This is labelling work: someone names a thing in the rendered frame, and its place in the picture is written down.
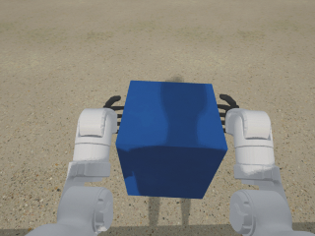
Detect robot right forearm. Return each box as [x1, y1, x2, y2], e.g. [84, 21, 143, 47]
[224, 108, 292, 226]

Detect robot right upper arm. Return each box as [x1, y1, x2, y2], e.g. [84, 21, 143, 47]
[229, 189, 315, 236]

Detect carton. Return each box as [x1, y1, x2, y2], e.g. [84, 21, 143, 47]
[115, 80, 228, 200]

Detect robot right hand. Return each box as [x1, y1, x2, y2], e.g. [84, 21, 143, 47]
[217, 93, 239, 133]

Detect robot left hand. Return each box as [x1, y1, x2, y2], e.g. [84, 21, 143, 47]
[103, 95, 124, 134]

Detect robot left upper arm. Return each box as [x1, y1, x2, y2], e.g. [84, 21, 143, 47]
[25, 186, 113, 236]

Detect robot left forearm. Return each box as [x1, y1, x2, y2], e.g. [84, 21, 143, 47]
[56, 107, 118, 221]

